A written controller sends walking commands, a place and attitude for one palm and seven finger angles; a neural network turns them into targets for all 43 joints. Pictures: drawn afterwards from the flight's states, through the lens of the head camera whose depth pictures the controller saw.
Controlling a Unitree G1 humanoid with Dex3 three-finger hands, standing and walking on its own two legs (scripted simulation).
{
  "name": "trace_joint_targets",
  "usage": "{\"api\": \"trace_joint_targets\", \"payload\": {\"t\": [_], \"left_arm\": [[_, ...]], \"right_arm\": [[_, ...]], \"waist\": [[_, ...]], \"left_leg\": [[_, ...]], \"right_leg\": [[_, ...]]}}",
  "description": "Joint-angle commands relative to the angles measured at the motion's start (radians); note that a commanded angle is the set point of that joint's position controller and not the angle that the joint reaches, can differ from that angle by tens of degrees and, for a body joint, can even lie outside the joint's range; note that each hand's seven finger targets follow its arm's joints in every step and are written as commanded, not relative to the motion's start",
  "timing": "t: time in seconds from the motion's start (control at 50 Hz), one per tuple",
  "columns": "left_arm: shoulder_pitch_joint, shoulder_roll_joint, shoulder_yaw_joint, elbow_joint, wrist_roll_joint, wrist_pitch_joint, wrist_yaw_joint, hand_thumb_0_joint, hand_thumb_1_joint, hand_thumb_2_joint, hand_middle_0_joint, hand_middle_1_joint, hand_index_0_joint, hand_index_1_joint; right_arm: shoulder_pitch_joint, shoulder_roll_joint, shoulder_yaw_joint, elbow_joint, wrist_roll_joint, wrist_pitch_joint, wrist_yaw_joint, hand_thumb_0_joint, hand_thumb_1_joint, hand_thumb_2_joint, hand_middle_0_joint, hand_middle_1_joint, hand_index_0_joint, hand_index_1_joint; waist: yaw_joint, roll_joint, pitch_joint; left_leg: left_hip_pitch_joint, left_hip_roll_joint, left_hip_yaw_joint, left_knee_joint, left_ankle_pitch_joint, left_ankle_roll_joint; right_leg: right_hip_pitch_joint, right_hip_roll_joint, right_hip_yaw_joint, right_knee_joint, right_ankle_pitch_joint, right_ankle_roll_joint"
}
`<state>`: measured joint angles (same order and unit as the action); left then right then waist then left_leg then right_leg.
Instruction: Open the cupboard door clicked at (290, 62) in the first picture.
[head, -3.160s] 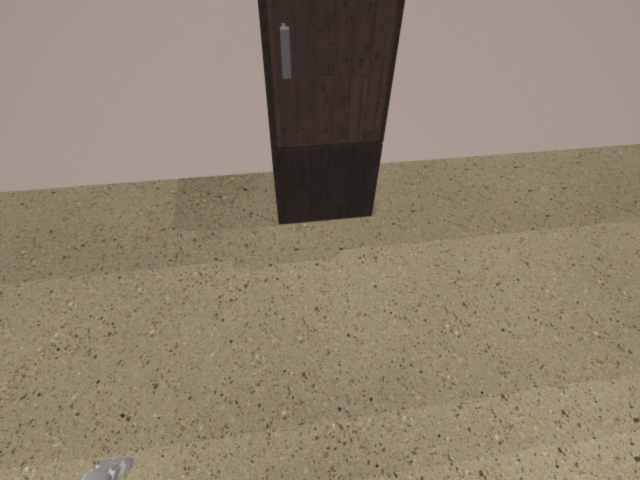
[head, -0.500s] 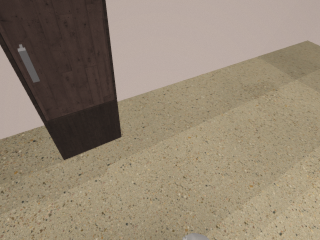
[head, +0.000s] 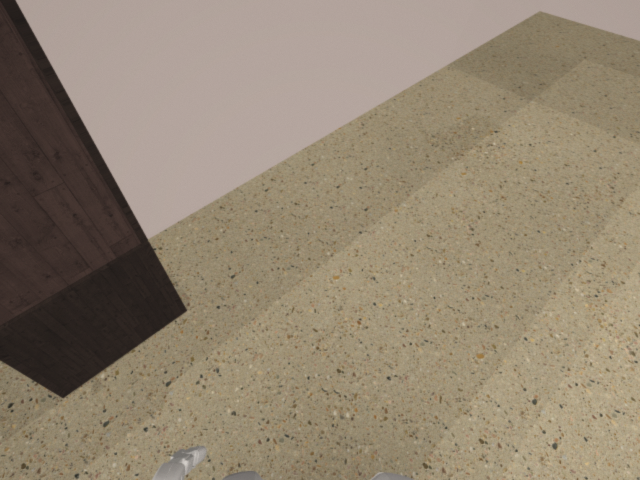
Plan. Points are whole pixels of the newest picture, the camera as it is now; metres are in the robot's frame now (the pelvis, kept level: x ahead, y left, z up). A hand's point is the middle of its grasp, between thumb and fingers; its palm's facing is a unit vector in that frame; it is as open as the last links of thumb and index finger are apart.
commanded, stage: turn to face it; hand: left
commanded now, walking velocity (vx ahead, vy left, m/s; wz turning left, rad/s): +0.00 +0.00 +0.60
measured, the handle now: out of the picture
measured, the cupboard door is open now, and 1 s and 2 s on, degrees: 0 0 0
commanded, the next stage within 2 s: take the last steps up to it in 1.08 s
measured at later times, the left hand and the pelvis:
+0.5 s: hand out of the picture -0.01 +0.27 -0.16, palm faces +0.34 -0.91 -0.24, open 7.4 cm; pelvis +0.00 +0.04 +0.02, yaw +17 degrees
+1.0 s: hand out of the picture -0.05 +0.16 -0.13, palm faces +0.56 -0.78 -0.26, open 7.4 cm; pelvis -0.01 -0.03 +0.02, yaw +34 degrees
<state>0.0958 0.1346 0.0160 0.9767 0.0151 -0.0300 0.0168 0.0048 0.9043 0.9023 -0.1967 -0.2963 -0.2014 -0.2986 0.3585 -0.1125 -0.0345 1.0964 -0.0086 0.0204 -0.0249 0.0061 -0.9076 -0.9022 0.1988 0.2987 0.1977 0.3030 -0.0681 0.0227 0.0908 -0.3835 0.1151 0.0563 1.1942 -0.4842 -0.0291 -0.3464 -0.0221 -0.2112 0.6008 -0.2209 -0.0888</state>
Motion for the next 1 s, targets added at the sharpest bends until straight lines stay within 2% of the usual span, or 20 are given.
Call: {"api": "trace_joint_targets", "payload": {"t": [0.0,0.08,0.16,0.22,0.24,0.26,0.28,0.3,0.36,0.42,0.56,0.62,0.68,0.7,0.72,0.74,0.76,0.82,0.86,0.98], "left_arm": [[0.047,0.151,0.046,-0.045,0.004,0.005,0.023,0.000,0.900,0.900,-0.200,-0.300,-0.200,-0.300],[0.056,0.164,0.066,-0.060,0.013,0.024,0.024,0.000,0.900,0.900,-0.200,-0.300,-0.200,-0.300],[0.074,0.191,0.081,-0.073,0.018,0.036,0.024,0.000,0.900,0.900,-0.200,-0.300,-0.200,-0.300],[0.076,0.191,0.084,-0.081,0.008,0.047,0.019,0.000,0.900,0.900,-0.200,-0.300,-0.200,-0.300],[0.087,0.157,0.081,-0.101,-0.001,0.057,0.015,0.000,0.900,0.900,-0.200,-0.300,-0.200,-0.300],[0.050,0.107,0.070,-0.151,-0.005,0.062,0.006,0.000,0.900,0.900,-0.200,-0.300,-0.200,-0.300],[-0.016,0.138,0.069,-0.171,0.007,0.063,0.003,0.000,0.900,0.900,-0.200,-0.300,-0.200,-0.300],[-0.006,0.131,0.077,-0.160,0.009,0.065,-0.002,0.000,0.900,0.900,-0.200,-0.300,-0.200,-0.300],[0.064,0.157,0.088,-0.113,0.008,0.061,-0.012,0.000,0.900,0.900,-0.200,-0.300,-0.200,-0.300],[0.097,0.164,0.086,-0.089,0.002,0.062,-0.011,0.000,0.900,0.900,-0.200,-0.300,-0.200,-0.300],[0.049,0.166,0.078,-0.124,-0.008,0.062,0.004,0.000,0.900,0.900,-0.200,-0.300,-0.200,-0.300],[0.080,0.166,0.073,-0.124,-0.012,0.058,0.007,0.000,0.900,0.900,-0.200,-0.300,-0.200,-0.300],[0.190,0.181,0.078,-0.104,-0.017,0.050,0.012,0.000,0.900,0.900,-0.200,-0.300,-0.200,-0.300],[0.232,0.205,0.085,-0.098,-0.012,0.043,0.016,0.000,0.900,0.900,-0.200,-0.300,-0.200,-0.300],[0.248,0.302,0.101,-0.105,0.008,0.033,0.024,0.000,0.900,0.900,-0.200,-0.300,-0.200,-0.300],[0.207,0.358,0.103,-0.131,0.011,0.037,0.026,0.000,0.900,0.900,-0.200,-0.300,-0.200,-0.300],[0.150,0.322,0.091,-0.153,0.007,0.037,0.026,0.000,0.900,0.900,-0.200,-0.300,-0.200,-0.300],[0.041,0.230,0.069,-0.170,0.003,0.023,0.024,0.000,0.900,0.900,-0.200,-0.300,-0.200,-0.300],[0.083,0.223,0.064,-0.159,0.008,0.017,0.021,0.000,0.900,0.900,-0.200,-0.300,-0.200,-0.300],[0.205,0.263,0.072,-0.112,0.016,0.022,0.018,0.000,0.900,0.900,-0.200,-0.300,-0.200,-0.300]], "right_arm": [[0.109,-0.059,-0.016,-0.037,-0.005,0.021,0.009,0.000,-0.900,-0.900,0.200,0.300,0.200,0.300],[0.026,-0.061,-0.026,-0.088,-0.011,0.026,0.025,0.000,-0.900,-0.900,0.200,0.300,0.200,0.300],[-0.051,-0.080,-0.034,-0.142,-0.011,0.016,0.034,0.000,-0.900,-0.900,0.200,0.300,0.200,0.300],[-0.001,-0.119,-0.042,-0.157,-0.014,0.008,0.037,0.000,-0.900,-0.900,0.200,0.300,0.200,0.300],[0.036,-0.184,-0.057,-0.154,-0.019,0.001,0.037,0.000,-0.900,-0.900,0.200,0.300,0.200,0.300],[0.062,-0.290,-0.078,-0.170,-0.026,-0.007,0.027,0.000,-0.900,-0.900,0.200,0.300,0.200,0.300],[0.068,-0.313,-0.082,-0.165,-0.029,-0.007,0.020,0.000,-0.900,-0.900,0.200,0.300,0.200,0.300],[0.009,-0.303,-0.080,-0.174,-0.027,-0.009,0.013,0.000,-0.900,-0.900,0.200,0.300,0.200,0.300],[-0.131,-0.260,-0.061,-0.218,-0.018,-0.025,0.005,0.000,-0.900,-0.900,0.200,0.300,0.200,0.300],[-0.114,-0.268,-0.064,-0.217,-0.010,-0.028,0.004,0.000,-0.900,-0.900,0.200,0.300,0.200,0.300],[-0.071,-0.296,-0.081,-0.201,-0.015,-0.009,0.011,0.000,-0.900,-0.900,0.200,0.300,0.200,0.300],[-0.119,-0.312,-0.088,-0.215,-0.015,0.002,0.016,0.000,-0.900,-0.900,0.200,0.300,0.200,0.300],[-0.188,-0.314,-0.093,-0.243,-0.011,0.011,0.023,0.000,-0.900,-0.900,0.200,0.300,0.200,0.300],[-0.204,-0.289,-0.092,-0.256,-0.006,0.014,0.027,0.000,-0.900,-0.900,0.200,0.300,0.200,0.300],[-0.199,-0.221,-0.084,-0.273,0.005,0.017,0.034,0.000,-0.900,-0.900,0.200,0.300,0.200,0.300],[-0.221,-0.208,-0.081,-0.297,-0.007,0.016,0.033,0.000,-0.900,-0.900,0.200,0.300,0.200,0.300],[-0.220,-0.245,-0.088,-0.288,-0.015,0.020,0.038,0.000,-0.900,-0.900,0.200,0.300,0.200,0.300],[-0.164,-0.230,-0.087,-0.229,-0.016,0.037,0.051,0.000,-0.900,-0.900,0.200,0.300,0.200,0.300],[-0.171,-0.206,-0.077,-0.222,-0.013,0.038,0.054,0.000,-0.900,-0.900,0.200,0.300,0.200,0.300],[-0.275,-0.192,-0.059,-0.240,-0.008,0.037,0.050,0.000,-0.900,-0.900,0.200,0.300,0.200,0.300]], "waist": [[0.018,-0.109,-0.095],[0.044,-0.144,-0.075],[0.070,-0.173,-0.070],[0.034,-0.050,-0.103],[0.020,0.174,-0.089],[-0.009,0.415,-0.054],[-0.022,0.256,-0.067],[0.013,0.215,-0.083],[0.064,0.158,-0.119],[0.058,0.080,-0.154],[0.018,0.128,-0.149],[0.034,0.163,-0.147],[0.086,0.147,-0.159],[0.108,0.085,-0.161],[0.120,-0.175,-0.161],[0.119,-0.346,-0.107],[0.093,-0.227,-0.085],[0.025,-0.187,-0.025],[0.044,-0.193,-0.031],[0.109,-0.210,-0.054]], "left_leg": [[0.002,0.013,-0.007,-0.033,0.070,-0.016],[-0.028,0.005,0.037,-0.184,0.073,-0.017],[-0.015,0.002,0.062,-0.347,0.044,-0.009],[0.129,-0.010,0.052,-0.609,0.180,0.002],[0.163,0.092,-0.153,-0.792,0.244,0.053],[0.180,0.320,-0.493,-0.945,0.432,0.180],[0.150,0.360,-0.516,-0.957,0.440,0.248],[0.130,0.290,-0.435,-0.956,0.358,0.231],[0.161,0.164,-0.274,-0.897,0.414,0.162],[0.224,0.119,-0.237,-0.890,0.473,0.160],[0.285,0.131,-0.363,-0.866,0.532,0.208],[0.215,0.108,-0.394,-0.842,0.554,0.200],[0.073,0.053,-0.400,-0.802,0.436,0.153],[-0.028,0.000,-0.364,-0.743,0.327,0.105],[-0.223,-0.122,-0.221,-0.516,0.123,0.026],[-0.270,-0.188,-0.102,-0.276,-0.075,-0.015],[-0.221,-0.139,-0.151,-0.125,-0.042,0.000],[-0.203,-0.093,-0.108,0.017,0.105,-0.022],[-0.190,-0.096,-0.072,-0.011,0.126,-0.036],[-0.126,-0.086,-0.020,-0.238,0.053,-0.044]], "right_leg": [[-0.017,-0.317,0.141,-0.329,0.250,-0.055],[0.008,-0.322,0.103,-0.337,0.020,-0.041],[0.047,-0.363,0.093,-0.283,-0.014,-0.037],[0.008,-0.336,0.031,-0.100,-0.048,0.026],[-0.105,-0.234,-0.018,0.089,-0.176,0.089],[-0.300,-0.096,-0.010,0.343,-0.428,0.165],[-0.292,-0.092,0.119,0.508,-0.388,0.145],[-0.294,-0.103,0.166,0.559,-0.295,0.141],[-0.275,-0.094,0.194,0.592,-0.140,0.158],[-0.245,-0.075,0.190,0.540,-0.101,0.175],[-0.176,-0.045,0.203,0.301,-0.227,0.183],[-0.059,-0.015,0.195,0.153,-0.233,0.171],[0.150,0.003,0.177,-0.073,-0.089,0.154],[0.267,-0.037,0.201,-0.226,-0.033,0.140],[0.383,-0.274,0.445,-0.380,-0.141,0.066],[0.249,-0.472,0.613,-0.408,-0.073,-0.026],[0.132,-0.449,0.529,-0.391,-0.064,-0.050],[0.091,-0.304,0.312,-0.314,0.132,-0.006],[0.136,-0.274,0.233,-0.286,0.220,-0.001],[0.230,-0.313,0.227,-0.270,0.271,-0.039]]}}
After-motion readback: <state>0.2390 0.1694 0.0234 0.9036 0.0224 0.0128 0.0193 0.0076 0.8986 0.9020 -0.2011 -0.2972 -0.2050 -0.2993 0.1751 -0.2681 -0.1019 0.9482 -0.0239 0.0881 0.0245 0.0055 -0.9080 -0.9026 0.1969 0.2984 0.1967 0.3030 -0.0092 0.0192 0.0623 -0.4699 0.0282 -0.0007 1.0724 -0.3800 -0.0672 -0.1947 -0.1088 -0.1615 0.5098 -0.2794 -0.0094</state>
